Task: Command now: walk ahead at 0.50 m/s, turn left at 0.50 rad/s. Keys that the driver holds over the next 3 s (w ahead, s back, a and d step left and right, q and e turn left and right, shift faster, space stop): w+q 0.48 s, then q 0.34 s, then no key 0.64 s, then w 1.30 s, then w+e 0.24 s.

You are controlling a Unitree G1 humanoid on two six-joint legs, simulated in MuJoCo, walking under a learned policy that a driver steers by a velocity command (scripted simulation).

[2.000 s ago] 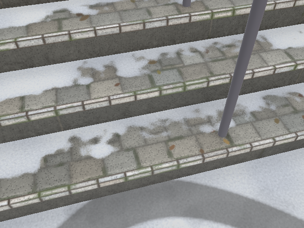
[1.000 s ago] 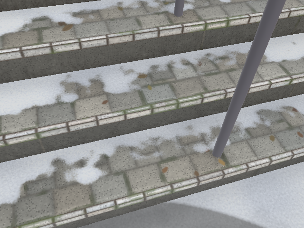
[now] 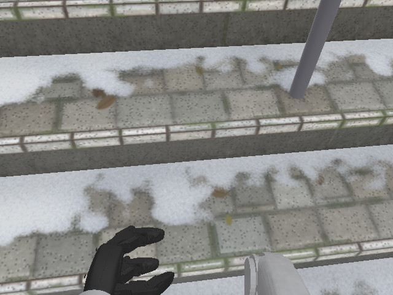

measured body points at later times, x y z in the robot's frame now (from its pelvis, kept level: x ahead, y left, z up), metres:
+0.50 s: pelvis +0.23 -0.03 +0.16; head +0.24 -0.04 +0.61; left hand +0.13 +0.15 +0.00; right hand +0.45 -0.18 +0.04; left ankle +0.26 +0.12 -0.24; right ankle +0.20 -0.13 -0.57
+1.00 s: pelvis +0.43 +0.09 +0.31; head +0.43 +0.08 +0.76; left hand +0.48 +0.40 +0.23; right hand +0.58 -0.10 +0.17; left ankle +0.46 +0.19 -0.40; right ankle +0.53 -0.05 -0.21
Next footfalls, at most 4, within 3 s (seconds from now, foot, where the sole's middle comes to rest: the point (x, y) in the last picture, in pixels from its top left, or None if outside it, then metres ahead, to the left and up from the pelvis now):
0.10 right None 0.24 -0.13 -0.61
0.72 left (104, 235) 0.50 0.21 -0.44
1.38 right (207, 204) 0.58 -0.06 -0.44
1.80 left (135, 218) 0.54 0.13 -0.44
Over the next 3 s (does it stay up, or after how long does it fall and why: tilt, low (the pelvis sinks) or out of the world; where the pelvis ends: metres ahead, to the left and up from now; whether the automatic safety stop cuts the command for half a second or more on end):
stays up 1.02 0.38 0.59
